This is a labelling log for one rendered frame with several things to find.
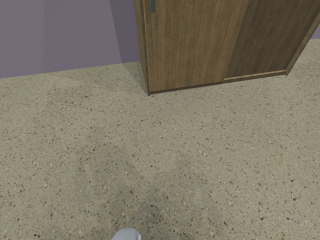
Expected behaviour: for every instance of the left robot thigh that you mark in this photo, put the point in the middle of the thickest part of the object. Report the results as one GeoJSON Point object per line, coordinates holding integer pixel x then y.
{"type": "Point", "coordinates": [127, 234]}

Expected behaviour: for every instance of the wardrobe door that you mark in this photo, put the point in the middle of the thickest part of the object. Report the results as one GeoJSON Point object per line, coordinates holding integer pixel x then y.
{"type": "Point", "coordinates": [190, 42]}
{"type": "Point", "coordinates": [270, 33]}

